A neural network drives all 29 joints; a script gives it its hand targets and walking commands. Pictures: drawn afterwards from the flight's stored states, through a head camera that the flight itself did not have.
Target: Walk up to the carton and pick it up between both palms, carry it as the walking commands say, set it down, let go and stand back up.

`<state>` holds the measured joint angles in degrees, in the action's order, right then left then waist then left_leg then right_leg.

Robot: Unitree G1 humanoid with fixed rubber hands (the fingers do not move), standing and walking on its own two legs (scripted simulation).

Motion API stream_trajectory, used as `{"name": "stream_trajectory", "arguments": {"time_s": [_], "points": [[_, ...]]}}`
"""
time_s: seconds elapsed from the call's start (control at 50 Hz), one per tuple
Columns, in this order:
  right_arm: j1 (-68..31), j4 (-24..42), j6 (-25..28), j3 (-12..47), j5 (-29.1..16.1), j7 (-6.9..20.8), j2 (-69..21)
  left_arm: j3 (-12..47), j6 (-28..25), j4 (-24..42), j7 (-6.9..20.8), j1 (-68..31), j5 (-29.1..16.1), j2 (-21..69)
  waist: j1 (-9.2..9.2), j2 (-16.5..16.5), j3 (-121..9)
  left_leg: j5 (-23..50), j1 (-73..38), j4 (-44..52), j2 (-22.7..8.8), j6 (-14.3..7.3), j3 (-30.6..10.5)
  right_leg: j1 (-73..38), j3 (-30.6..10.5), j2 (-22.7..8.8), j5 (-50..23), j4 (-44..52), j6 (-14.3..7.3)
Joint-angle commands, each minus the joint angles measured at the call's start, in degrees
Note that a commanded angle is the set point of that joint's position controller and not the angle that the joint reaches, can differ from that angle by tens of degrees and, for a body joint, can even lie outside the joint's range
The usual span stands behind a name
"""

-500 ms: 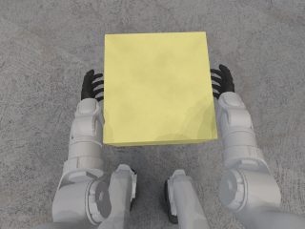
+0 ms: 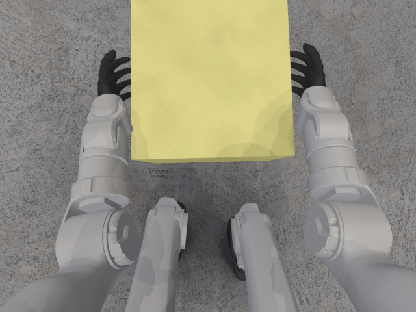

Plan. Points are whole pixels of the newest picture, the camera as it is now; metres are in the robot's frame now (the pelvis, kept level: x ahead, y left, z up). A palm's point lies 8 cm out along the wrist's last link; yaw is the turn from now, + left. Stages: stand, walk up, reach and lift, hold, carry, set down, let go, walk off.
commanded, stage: set down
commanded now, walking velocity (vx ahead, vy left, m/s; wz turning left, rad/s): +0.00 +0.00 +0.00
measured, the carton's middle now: (210, 90) +0.52 +0.02 -0.18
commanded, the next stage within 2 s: none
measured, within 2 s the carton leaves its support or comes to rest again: rests again in 1.98 s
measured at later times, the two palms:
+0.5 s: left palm (133, 99) +0.51 +0.18 -0.20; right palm (295, 89) +0.53 -0.17 -0.18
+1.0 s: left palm (142, 103) +0.52 +0.19 -0.28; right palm (283, 93) +0.55 -0.17 -0.26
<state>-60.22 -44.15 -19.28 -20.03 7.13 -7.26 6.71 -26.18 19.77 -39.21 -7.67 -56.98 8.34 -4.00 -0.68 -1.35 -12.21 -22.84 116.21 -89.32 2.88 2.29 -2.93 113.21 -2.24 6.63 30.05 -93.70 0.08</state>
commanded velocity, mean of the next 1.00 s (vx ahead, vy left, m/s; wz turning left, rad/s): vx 0.00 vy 0.00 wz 0.00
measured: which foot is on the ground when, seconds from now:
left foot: down 0.00-1.00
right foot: down 0.00-1.00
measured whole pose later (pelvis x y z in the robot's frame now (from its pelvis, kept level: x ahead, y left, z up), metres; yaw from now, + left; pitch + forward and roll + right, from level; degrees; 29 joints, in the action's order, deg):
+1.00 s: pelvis -0.03 +0.00 -0.11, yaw +0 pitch +33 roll +2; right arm -92.5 -53.1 -18.7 -11.8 -1.5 -9.0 20.6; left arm -22.9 19.2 -43.4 -11.7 -85.2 1.3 -14.2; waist -0.6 -2.1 29.9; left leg -26.7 120.6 -113.8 3.8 3.3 -1.7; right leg 118.0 -1.1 7.0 34.6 -119.3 0.1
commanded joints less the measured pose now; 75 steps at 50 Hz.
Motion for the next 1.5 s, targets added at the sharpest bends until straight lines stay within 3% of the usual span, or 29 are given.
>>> {"name": "stream_trajectory", "arguments": {"time_s": [0.0, 0.22, 0.26, 0.3, 0.32, 0.38, 0.46, 0.48, 0.58, 0.6, 0.62, 0.64, 0.66, 0.7, 0.76, 0.82, 0.84, 0.92, 0.96, 1.0, 1.12, 1.14, 1.18, 1.2, 1.22, 1.3, 1.34, 1.42, 1.48], "points": [[-39.4, 5.9, 2.5, 25.5, -9.3, 22.0, -50.9, 28.4, -2.5, 4.2, 21.9, -41.4, -9.7, 46.5, -1.27, -0.6, -61.7, 18.0, -38.1, 0.7, 4.1, -1.9, 7.2, -30.0, 3.3, 1.4, -20.4, 9.4, 1.7], [-45.6, 9.0, 2.6, 28.1, -12.4, 22.7, -47.7, 31.5, -2.0, 8.5, 19.6, -47.4, -12.4, 48.3, -0.67, 1.1, -70.5, 22.0, -46.5, -4.8, 3.3, -1.5, 6.1, -23.4, 5.0, 1.6, -18.2, 3.4, 0.9], [-49.5, 8.6, 2.7, 26.3, -11.6, 22.7, -42.9, 33.7, -0.8, 8.6, 19.2, -52.3, -14.8, 49.8, 3.13, 2.4, -69.1, 16.5, -46.2, -5.3, 3.3, -0.6, 4.8, -19.2, 5.4, 1.1, -14.0, 2.9, 0.1], [-45.8, -0.8, 0.7, 22.5, -9.7, 23.4, -44.5, 30.1, -0.1, 3.6, 19.5, -51.1, -10.9, 45.3, 2.19, 1.1, -60.7, 9.3, -40.8, -4.7, 2.7, -0.9, 6.5, -15.0, 6.5, 0.9, -7.6, 2.8, 0.6], [-48.3, 4.7, 1.8, 24.2, -11.3, 23.2, -43.7, 31.5, 0.0, 5.7, 19.4, -52.8, -12.1, 48.3, 0.98, 4.8, -64.2, 13.1, -43.1, -6.0, 3.0, -0.5, 6.3, -15.9, 5.6, 0.8, -10.9, 1.3, -0.3], [-54.1, 7.6, 1.4, 29.3, -14.8, 24.2, -46.2, 31.1, -1.1, 9.7, 18.7, -55.6, -12.5, 46.7, -3.89, -0.2, -73.0, 16.1, -44.9, -7.9, 3.5, -1.7, 7.3, -21.1, 5.9, 0.9, -13.0, -0.7, 0.6], [-55.3, 3.6, -0.2, 29.7, -15.1, 23.9, -44.4, 32.3, 0.3, 8.1, 18.6, -57.2, -13.0, 43.8, -1.34, -0.4, -78.0, 13.3, -45.7, -10.2, 2.6, -1.5, 7.2, -23.3, 6.3, 0.7, -11.9, -3.3, 0.8], [-58.3, 10.1, 0.3, 31.5, -17.1, 23.3, -43.3, 37.7, -0.1, 16.7, 18.5, -65.6, -15.8, 43.8, -0.57, 0.3, -86.1, 13.9, -50.7, -11.3, 2.2, -1.4, 7.0, -26.1, 5.9, 0.4, -13.3, -4.4, 0.2], [-63.1, 14.8, -0.2, 35.0, -21.4, 20.3, -38.8, 39.8, 1.2, 16.4, 17.3, -68.0, -18.2, 41.6, -0.73, 2.5, -103.3, 22.0, -59.6, -17.2, 1.8, -0.7, 8.8, -40.1, 6.1, -0.9, -22.6, -8.8, 0.0], [-63.8, 17.8, -0.3, 35.9, -20.8, 19.4, -38.2, 42.3, 0.7, 22.2, 16.8, -70.9, -21.9, 40.7, 1.92, 0.5, -104.3, 26.8, -61.0, -18.2, 2.1, -0.7, 7.7, -40.2, 6.6, 0.1, -26.1, -9.6, 0.2], [-68.4, 24.3, 0.5, 36.3, -22.4, 19.4, -37.8, 42.9, 1.5, 22.5, 16.5, -70.2, -22.4, 41.5, 2.90, 1.6, -102.4, 27.9, -64.9, -17.6, 2.1, -1.0, 6.3, -34.5, 7.5, 0.6, -23.1, -10.1, 0.2], [-67.5, 22.6, 0.3, 37.7, -22.5, 18.5, -39.7, 41.4, 0.7, 21.9, 16.3, -71.3, -22.1, 40.4, -1.13, 0.4, -102.3, 26.0, -60.8, -18.6, 2.0, -1.5, 7.6, -38.5, 4.8, -0.2, -23.2, -10.0, -0.3], [-69.3, 23.6, 0.5, 36.4, -21.9, 18.1, -35.9, 42.3, 1.2, 20.4, 15.8, -70.3, -23.8, 42.3, 1.06, -0.4, -100.6, 24.7, -58.6, -17.7, 2.4, -0.9, 7.0, -39.7, 5.5, -0.5, -23.5, -10.3, 0.0], [-70.1, 17.2, -0.3, 36.6, -23.0, 18.3, -38.0, 37.1, 1.5, 12.9, 16.1, -67.4, -20.9, 40.5, -3.05, -0.4, -86.4, 17.1, -49.3, -16.7, 2.5, -2.2, 7.9, -34.6, 4.0, -1.3, -17.7, -10.4, 0.1], [-66.3, 7.6, 0.3, 31.9, -18.7, 18.3, -39.6, 33.8, 0.3, 7.7, 17.1, -67.8, -19.1, 40.8, -0.69, -3.5, -76.9, 11.0, -39.9, -17.7, 2.8, -2.6, 8.2, -33.4, 3.8, -2.1, -13.6, -9.3, 0.4], [-61.7, 1.8, 0.3, 29.0, -17.5, 19.5, -42.1, 30.0, -0.9, 6.3, 18.2, -67.6, -16.0, 38.1, -2.90, -3.3, -67.4, 8.0, -35.3, -17.5, 2.4, -3.3, 9.1, -28.8, 2.9, -1.5, -10.4, -9.8, 0.3], [-65.1, 4.5, 1.4, 29.2, -16.5, 19.0, -38.5, 31.4, -1.4, 5.9, 18.5, -69.7, -17.9, 39.8, 0.18, -4.7, -68.7, 9.9, -33.3, -19.8, 2.2, -2.6, 8.5, -30.6, 3.6, -1.7, -13.7, -10.8, 0.0], [-64.2, -0.3, 2.2, 27.9, -17.8, 19.6, -38.1, 27.0, -2.7, 2.6, 18.3, -67.0, -14.8, 34.0, -5.30, -0.2, -63.5, 11.2, -34.8, -20.5, 2.0, -3.2, 10.0, -28.2, 2.1, -1.1, -13.5, -12.2, -0.3], [-62.3, -2.4, 2.1, 27.4, -16.6, 20.0, -38.7, 28.2, -3.3, 4.5, 18.1, -69.8, -16.0, 33.7, -2.61, -4.6, -66.0, 11.5, -35.3, -20.9, 2.2, -3.2, 8.6, -29.9, 3.4, -1.2, -14.9, -13.4, 0.3], [-63.7, -1.9, 2.8, 27.3, -17.7, 19.7, -37.0, 30.1, -3.7, 3.8, 17.6, -70.8, -17.2, 35.5, -2.54, 0.3, -62.9, 12.6, -37.0, -22.3, 2.0, -2.6, 8.5, -26.0, 3.3, -0.9, -14.1, -14.9, -0.6], [-70.3, 8.2, 4.7, 31.1, -21.1, 18.1, -33.6, 31.7, -4.7, 7.5, 16.3, -73.4, -21.6, 33.1, -0.71, -1.5, -69.3, 20.1, -40.9, -26.1, 2.3, -3.2, 7.7, -28.8, 4.1, -1.2, -21.5, -18.9, -0.6], [-70.6, 4.8, 4.7, 32.6, -21.9, 17.9, -33.9, 29.4, -4.8, 3.3, 16.3, -70.4, -20.5, 33.5, -3.98, -2.4, -64.7, 19.7, -35.3, -26.4, 2.5, -3.0, 9.2, -32.1, 2.5, -1.7, -24.0, -18.7, -0.3], [-65.4, 0.6, 4.8, 30.6, -20.7, 18.1, -33.4, 30.2, -5.2, 2.4, 16.2, -70.2, -21.4, 32.9, -1.34, -2.4, -59.7, 19.0, -37.0, -26.2, 2.3, -3.1, 7.9, -26.1, 3.7, -1.6, -20.3, -19.0, -0.4], [-69.0, 2.5, 5.4, 32.1, -20.6, 17.8, -30.8, 28.2, -5.1, -0.8, 16.4, -68.6, -21.3, 32.6, -3.14, -3.7, -56.0, 18.4, -35.4, -27.5, 2.3, -3.4, 7.3, -24.7, 2.8, -2.1, -19.0, -19.1, -0.6], [-69.2, 1.5, 5.7, 31.2, -19.0, 17.8, -30.0, 27.9, -5.2, -2.6, 16.9, -68.2, -21.7, 34.7, -0.02, -4.9, -49.6, 16.1, -29.8, -27.8, 2.3, -3.1, 7.1, -22.9, 2.7, -2.3, -17.5, -19.3, -0.8], [-68.1, 3.9, 6.8, 33.3, -22.5, 18.3, -32.4, 28.7, -7.4, 4.1, 15.5, -70.3, -21.9, 30.3, -4.46, -4.2, -58.8, 23.2, -38.4, -29.6, 2.3, -4.2, 6.9, -24.1, 2.9, -1.5, -22.0, -21.7, -0.6], [-66.9, 2.4, 7.1, 32.4, -21.8, 18.1, -30.4, 30.3, -7.1, 1.1, 15.4, -69.2, -24.4, 32.2, 0.42, -3.4, -56.5, 26.2, -43.0, -30.7, 2.4, -4.2, 5.3, -19.5, 4.1, -1.4, -21.7, -22.4, -0.9], [-69.5, 2.3, 7.8, 33.5, -24.6, 17.8, -28.6, 29.2, -7.2, -1.1, 14.8, -68.4, -22.9, 29.3, -5.58, -1.7, -54.5, 23.5, -39.4, -31.1, 1.5, -3.7, 6.4, -21.4, 3.2, -1.6, -21.0, -23.6, -0.9], [-69.8, 1.5, 7.9, 34.3, -23.8, 17.8, -31.0, 27.0, -7.8, -1.3, 14.9, -67.4, -22.8, 30.9, -6.14, -5.8, -48.5, 21.6, -32.7, -31.0, 2.0, -4.0, 7.1, -21.9, 2.5, -1.9, -21.2, -23.0, -1.0]]}}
